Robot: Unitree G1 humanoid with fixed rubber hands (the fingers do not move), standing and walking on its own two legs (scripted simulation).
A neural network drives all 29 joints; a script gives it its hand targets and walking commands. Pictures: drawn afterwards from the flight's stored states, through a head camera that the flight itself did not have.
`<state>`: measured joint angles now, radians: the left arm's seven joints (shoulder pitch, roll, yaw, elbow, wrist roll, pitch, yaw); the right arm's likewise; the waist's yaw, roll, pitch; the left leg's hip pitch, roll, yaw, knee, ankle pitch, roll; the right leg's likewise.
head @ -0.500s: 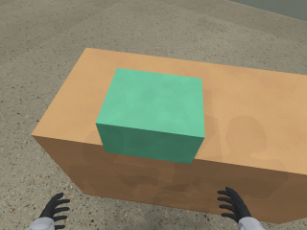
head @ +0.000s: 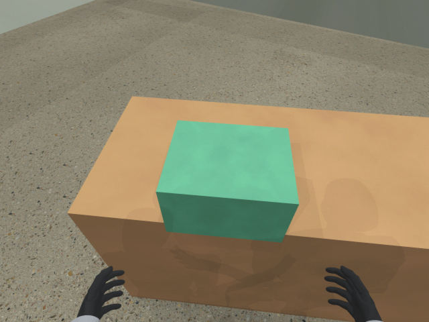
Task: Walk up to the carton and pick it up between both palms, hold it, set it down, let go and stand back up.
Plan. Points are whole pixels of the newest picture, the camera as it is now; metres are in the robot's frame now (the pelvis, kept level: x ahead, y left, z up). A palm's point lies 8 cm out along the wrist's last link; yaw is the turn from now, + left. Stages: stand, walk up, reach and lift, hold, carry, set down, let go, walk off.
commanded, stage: reach and lift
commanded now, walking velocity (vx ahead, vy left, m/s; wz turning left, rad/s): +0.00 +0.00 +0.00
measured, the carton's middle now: (227, 179) +0.43 +0.01 +0.00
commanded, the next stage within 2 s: none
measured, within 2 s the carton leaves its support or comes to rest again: neither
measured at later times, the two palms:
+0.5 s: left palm (92, 288) +0.18 +0.24 +0.00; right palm (363, 289) +0.20 -0.22 +0.00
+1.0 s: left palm (100, 245) +0.24 +0.24 +0.03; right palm (366, 257) +0.24 -0.23 +0.03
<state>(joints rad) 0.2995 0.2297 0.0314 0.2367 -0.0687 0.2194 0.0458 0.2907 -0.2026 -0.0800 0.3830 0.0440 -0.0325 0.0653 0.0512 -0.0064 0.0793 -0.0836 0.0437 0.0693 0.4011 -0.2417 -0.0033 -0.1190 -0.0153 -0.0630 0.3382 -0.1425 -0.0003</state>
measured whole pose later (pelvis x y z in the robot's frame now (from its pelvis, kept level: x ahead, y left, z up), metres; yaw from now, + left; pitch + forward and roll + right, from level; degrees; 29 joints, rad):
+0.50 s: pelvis +0.02 -0.01 +0.00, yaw +1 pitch -3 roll -1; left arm 0.35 0.29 0.01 0.11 -0.19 0.05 0.02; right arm 0.37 -0.16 -0.07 0.16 0.14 -0.05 0.00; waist 0.06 -0.01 0.05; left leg -0.05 0.04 0.06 0.33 -0.22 -0.02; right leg -0.10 -0.01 -0.07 0.31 -0.15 -0.01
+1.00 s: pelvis +0.02 +0.00 +0.00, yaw +0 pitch -3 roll -1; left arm 0.20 0.32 -0.01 0.09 -0.27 0.03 0.02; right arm 0.27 -0.23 -0.07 0.07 0.25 -0.01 -0.02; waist 0.03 0.01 0.05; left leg -0.04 0.04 0.06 0.34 -0.24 -0.01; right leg -0.09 -0.02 -0.07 0.31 -0.16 0.00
